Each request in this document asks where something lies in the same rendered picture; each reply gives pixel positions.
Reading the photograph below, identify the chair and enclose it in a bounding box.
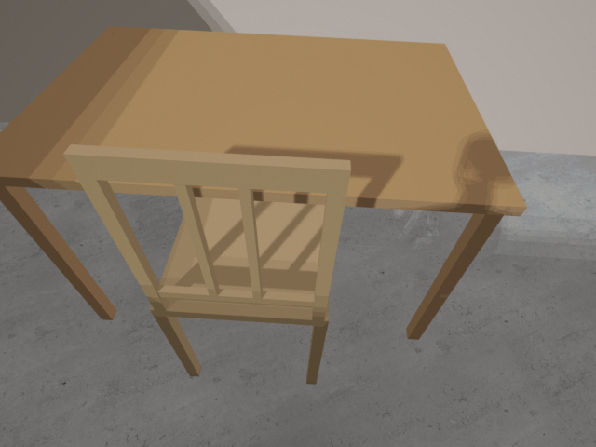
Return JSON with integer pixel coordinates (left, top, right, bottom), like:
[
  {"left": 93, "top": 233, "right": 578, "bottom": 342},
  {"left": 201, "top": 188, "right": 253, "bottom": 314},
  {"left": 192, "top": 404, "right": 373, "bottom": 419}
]
[{"left": 63, "top": 144, "right": 351, "bottom": 385}]

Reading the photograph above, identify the table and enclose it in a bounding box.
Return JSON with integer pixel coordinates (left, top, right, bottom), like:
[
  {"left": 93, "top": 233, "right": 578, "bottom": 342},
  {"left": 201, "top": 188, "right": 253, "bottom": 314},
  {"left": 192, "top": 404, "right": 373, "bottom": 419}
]
[{"left": 0, "top": 26, "right": 527, "bottom": 340}]

